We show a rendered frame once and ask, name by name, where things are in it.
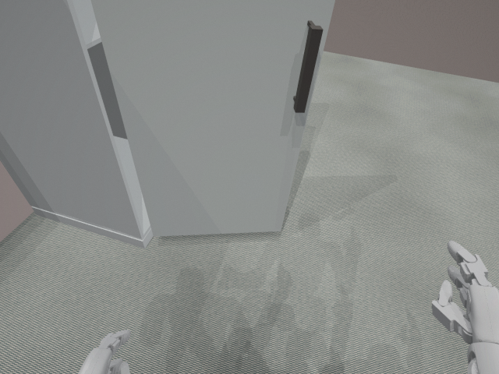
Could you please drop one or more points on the fridge door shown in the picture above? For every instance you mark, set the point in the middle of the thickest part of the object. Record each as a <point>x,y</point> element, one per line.
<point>205,89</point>

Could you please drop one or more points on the robot right forearm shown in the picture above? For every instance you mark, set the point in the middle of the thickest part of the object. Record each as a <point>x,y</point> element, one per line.
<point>483,358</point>

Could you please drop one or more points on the left robot hand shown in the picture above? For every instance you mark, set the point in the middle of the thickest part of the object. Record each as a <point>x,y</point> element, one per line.
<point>99,359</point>

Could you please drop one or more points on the handle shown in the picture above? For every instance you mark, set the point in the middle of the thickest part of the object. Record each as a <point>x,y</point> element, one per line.
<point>308,65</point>

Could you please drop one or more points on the right robot hand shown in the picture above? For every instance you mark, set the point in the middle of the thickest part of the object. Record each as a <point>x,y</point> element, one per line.
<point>477,294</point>

